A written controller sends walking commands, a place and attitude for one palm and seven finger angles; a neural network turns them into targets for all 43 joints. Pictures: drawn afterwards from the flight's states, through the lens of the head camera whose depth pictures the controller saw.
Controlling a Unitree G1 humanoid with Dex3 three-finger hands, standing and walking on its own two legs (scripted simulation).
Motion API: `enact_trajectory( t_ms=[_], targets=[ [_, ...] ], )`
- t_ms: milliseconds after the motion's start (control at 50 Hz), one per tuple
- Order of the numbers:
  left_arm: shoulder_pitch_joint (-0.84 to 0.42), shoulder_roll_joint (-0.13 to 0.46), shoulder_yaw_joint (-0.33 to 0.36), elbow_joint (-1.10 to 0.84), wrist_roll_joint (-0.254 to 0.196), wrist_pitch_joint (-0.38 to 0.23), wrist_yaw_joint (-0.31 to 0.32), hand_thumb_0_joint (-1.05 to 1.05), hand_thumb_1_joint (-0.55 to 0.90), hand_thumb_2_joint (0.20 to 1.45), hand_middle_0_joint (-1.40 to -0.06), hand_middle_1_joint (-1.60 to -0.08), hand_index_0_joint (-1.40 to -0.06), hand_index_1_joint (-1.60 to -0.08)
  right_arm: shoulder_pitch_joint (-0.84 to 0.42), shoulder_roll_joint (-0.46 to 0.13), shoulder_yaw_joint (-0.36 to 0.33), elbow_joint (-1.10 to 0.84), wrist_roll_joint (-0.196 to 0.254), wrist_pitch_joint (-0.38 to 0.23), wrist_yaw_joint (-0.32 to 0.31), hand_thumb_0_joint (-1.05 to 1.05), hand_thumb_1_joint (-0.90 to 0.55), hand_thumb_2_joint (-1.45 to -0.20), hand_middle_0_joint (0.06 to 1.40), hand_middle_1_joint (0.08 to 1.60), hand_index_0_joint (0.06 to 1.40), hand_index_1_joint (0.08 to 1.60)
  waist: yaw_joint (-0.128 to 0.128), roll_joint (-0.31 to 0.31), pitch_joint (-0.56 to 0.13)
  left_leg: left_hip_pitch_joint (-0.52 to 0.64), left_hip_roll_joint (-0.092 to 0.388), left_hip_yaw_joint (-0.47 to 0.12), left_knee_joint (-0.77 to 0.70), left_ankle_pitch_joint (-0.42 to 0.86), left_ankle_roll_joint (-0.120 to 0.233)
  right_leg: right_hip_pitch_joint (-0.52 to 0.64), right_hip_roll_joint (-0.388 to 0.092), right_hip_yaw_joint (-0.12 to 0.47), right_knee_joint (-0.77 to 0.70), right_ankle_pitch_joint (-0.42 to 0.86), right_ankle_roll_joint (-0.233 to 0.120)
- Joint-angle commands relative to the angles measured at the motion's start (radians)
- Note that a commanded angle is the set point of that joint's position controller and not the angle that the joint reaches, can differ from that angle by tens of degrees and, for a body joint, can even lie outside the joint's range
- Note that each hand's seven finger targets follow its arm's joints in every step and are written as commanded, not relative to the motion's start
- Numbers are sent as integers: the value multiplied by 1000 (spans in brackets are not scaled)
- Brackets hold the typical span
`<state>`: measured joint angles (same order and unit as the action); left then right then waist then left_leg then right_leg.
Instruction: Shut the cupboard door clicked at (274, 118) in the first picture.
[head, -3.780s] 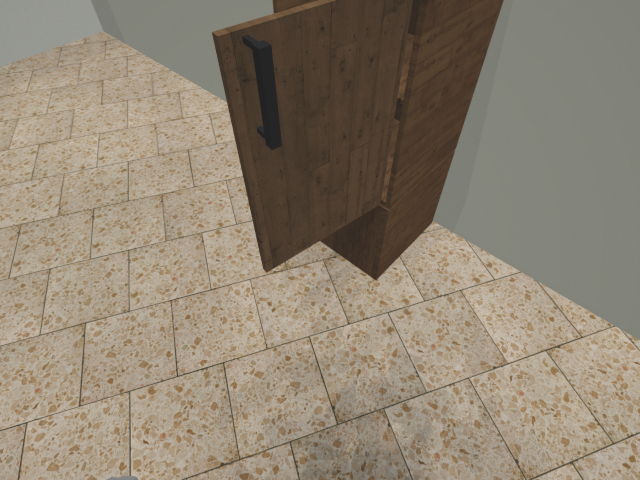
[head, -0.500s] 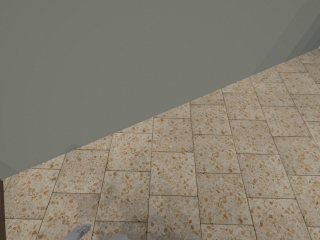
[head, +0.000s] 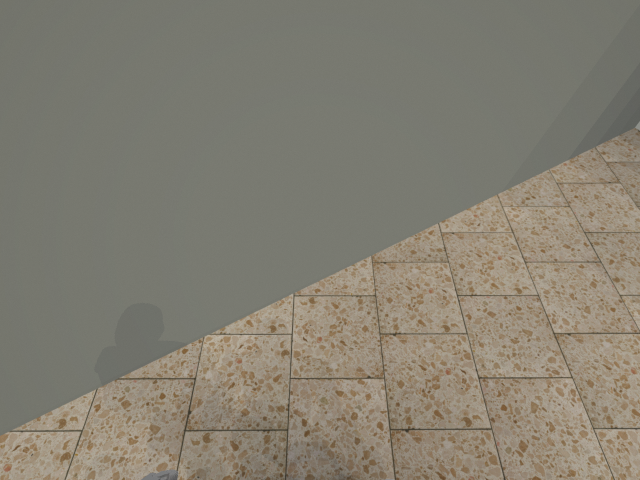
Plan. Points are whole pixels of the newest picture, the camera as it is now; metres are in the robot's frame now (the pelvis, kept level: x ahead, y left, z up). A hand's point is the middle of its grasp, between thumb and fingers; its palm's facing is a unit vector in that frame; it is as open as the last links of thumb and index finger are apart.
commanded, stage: turn to face it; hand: left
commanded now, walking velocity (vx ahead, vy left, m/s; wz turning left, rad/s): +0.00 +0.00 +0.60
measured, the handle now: out of the picture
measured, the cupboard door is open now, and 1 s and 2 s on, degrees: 80 80 80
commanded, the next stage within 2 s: none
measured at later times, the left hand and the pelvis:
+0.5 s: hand (180, 458) +0.17 +0.21 -0.15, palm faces +0.31 -0.91 -0.26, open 7.3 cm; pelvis +0.13 -0.03 +0.00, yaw +18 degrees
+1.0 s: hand out of the picture +0.07 +0.15 -0.18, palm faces +0.61 -0.76 -0.24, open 7.4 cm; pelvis +0.17 -0.04 +0.00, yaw +37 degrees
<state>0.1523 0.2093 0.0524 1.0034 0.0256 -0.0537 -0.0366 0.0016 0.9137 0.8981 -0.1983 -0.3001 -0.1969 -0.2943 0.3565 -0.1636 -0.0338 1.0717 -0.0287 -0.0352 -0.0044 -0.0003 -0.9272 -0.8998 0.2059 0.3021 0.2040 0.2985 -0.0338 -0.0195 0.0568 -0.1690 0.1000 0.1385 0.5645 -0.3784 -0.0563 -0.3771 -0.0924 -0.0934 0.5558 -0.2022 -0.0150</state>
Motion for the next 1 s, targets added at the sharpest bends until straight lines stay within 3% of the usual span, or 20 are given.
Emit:
enact_trajectory(
  t_ms=[0,100,180,200,240,280,360,460,480,500,520,580,640,760,820,840,860,880,920,980],
  targets=[
    [213,215,52,22,-2,16,43,0,900,900,-200,-300,-200,-300,-54,-90,-29,-88,19,20,-1,0,-900,-900,200,300,200,300,115,-178,-63,-375,-9,-75,494,-277,41,334,-392,372,-352,-70,-186],
    [48,119,41,-22,2,17,61,0,900,900,-200,-300,-200,-300,-60,-38,-18,-65,20,42,6,0,-900,-900,200,300,200,300,31,-186,-50,-287,44,-81,347,-131,4,218,-302,22,-220,421,-103],
    [41,132,51,-33,-13,25,54,0,900,900,-200,-300,-200,-300,-3,-39,-14,-58,6,40,14,0,-900,-900,200,300,200,300,3,-57,-96,-112,-33,37,-1,176,-6,208,-236,-97,-53,314,-28],
    [36,115,48,-43,-16,31,53,0,900,900,-200,-300,-200,-300,36,-74,-25,-55,3,36,16,0,-900,-900,200,300,200,300,-16,40,-110,-13,-21,-4,-84,294,9,142,-210,-118,54,230,4],
    [1,46,26,-110,-26,53,52,0,900,900,-200,-300,-200,-300,106,-250,-64,-77,-5,30,-5,0,-900,-900,200,300,200,300,-60,423,-160,111,340,-512,-216,790,242,-155,-13,-65,463,-489,105],
    [-71,53,32,-155,-15,60,52,0,900,900,-200,-300,-200,-300,70,-262,-73,-106,-6,33,-20,0,-900,-900,200,300,200,300,-46,179,-147,58,331,-483,-195,628,278,-187,-17,52,583,-402,86],
    [-79,56,27,-129,-17,69,47,0,900,900,-200,-300,-200,-300,-26,-232,-62,-126,-6,31,-29,0,-900,-900,200,300,200,300,-18,219,-128,93,200,-323,-127,866,199,-159,5,57,440,-312,106],
    [88,92,37,-96,-20,60,46,0,900,900,-200,-300,-200,-300,-179,-254,-79,-186,6,57,-17,0,-900,-900,200,300,200,300,63,151,-145,-120,98,-295,-59,483,125,210,62,-1,-50,-41,88],
    [138,159,51,-92,-7,49,54,0,900,900,-200,-300,-200,-300,-201,-204,-74,-209,18,61,-9,0,-900,-900,200,300,200,300,84,-35,-130,-272,0,-216,66,217,59,331,-89,140,-227,29,56],
    [150,272,72,-98,6,45,63,0,900,900,-200,-300,-200,-300,-218,-133,-63,-244,19,66,2,0,-900,-900,200,300,200,300,96,-344,-89,-415,-134,-85,319,-196,-8,332,-358,413,-314,154,-54],
    [137,270,61,-105,-1,46,66,0,900,900,-200,-300,-200,-300,-231,-169,-70,-244,13,74,7,0,-900,-900,200,300,200,300,97,-304,-79,-407,-86,-154,543,-279,11,242,-423,420,-296,221,-132],
    [44,163,31,-135,-6,43,67,0,900,900,-200,-300,-200,-300,-239,-151,-67,-209,8,90,19,0,-900,-900,200,300,200,300,27,-248,-11,-446,-39,-150,680,-116,-11,204,-264,185,-226,370,-88],
    [112,154,29,-129,-6,34,70,0,900,900,-200,-300,-200,-300,-276,-113,-49,-219,15,90,29,0,-900,-900,200,300,200,300,46,-167,-66,-412,-53,-87,497,-67,-23,339,-226,51,-162,653,-66],
    [171,201,44,-113,-1,35,69,0,900,900,-200,-300,-200,-300,-333,-109,-31,-248,18,80,36,0,-900,-900,200,300,200,300,78,-178,-125,-293,-78,-12,180,-40,-5,433,-264,9,-88,738,-81],
    [141,212,50,-118,-7,36,62,0,900,900,-200,-300,-200,-300,-269,-138,-35,-243,14,72,30,0,-900,-900,200,300,200,300,34,-162,-147,-128,-109,16,7,74,23,360,-257,-43,23,747,-43],
    [112,214,53,-125,-14,37,59,0,900,900,-200,-300,-200,-300,-197,-168,-45,-226,10,67,27,0,-900,-900,200,300,200,300,-14,-126,-173,12,-91,-3,-99,206,41,277,-249,-74,133,671,-6],
    [95,179,48,-149,-21,39,52,0,900,900,-200,-300,-200,-300,-119,-255,-67,-212,1,58,20,0,-900,-900,200,300,200,300,-57,88,-225,218,76,-206,-130,474,119,59,-169,-114,328,324,58],
    [57,118,25,-193,-26,46,49,0,900,900,-200,-300,-200,-300,-65,-358,-91,-209,6,59,11,0,-900,-900,200,300,200,300,-87,349,-229,299,340,-555,-165,911,292,-192,-30,-80,570,-444,122],
    [-2,141,33,-229,-12,69,60,0,900,900,-200,-300,-200,-300,-95,-352,-86,-213,8,65,-1,0,-900,-900,200,300,200,300,-55,139,-149,159,350,-480,-176,669,334,-234,-48,69,657,-411,110],
    [23,136,40,-170,-6,92,51,0,900,900,-200,-300,-200,-300,-217,-280,-67,-233,8,58,-15,0,-900,-900,200,300,200,300,9,201,-74,5,166,-361,-202,521,216,-165,-27,91,609,-243,114]
  ],
)
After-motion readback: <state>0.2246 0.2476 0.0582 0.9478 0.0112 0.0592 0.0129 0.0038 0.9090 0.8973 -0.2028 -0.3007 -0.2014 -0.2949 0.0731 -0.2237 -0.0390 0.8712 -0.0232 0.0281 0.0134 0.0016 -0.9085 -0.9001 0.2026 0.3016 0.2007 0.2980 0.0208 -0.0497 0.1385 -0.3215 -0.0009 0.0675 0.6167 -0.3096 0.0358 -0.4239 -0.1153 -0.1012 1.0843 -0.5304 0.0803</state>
